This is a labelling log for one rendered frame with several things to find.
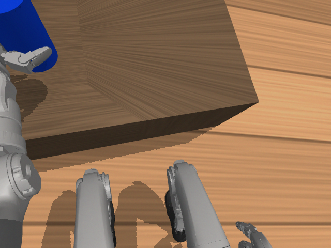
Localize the right robot hand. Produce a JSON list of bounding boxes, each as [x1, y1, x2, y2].
[[236, 221, 272, 248]]

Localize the right robot foot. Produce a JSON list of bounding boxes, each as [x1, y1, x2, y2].
[[165, 190, 186, 242]]

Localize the can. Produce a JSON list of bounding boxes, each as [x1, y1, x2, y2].
[[0, 0, 58, 72]]

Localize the left robot arm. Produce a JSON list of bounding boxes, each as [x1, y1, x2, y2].
[[0, 63, 41, 248]]

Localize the left robot hand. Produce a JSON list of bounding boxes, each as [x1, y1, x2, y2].
[[0, 44, 52, 74]]

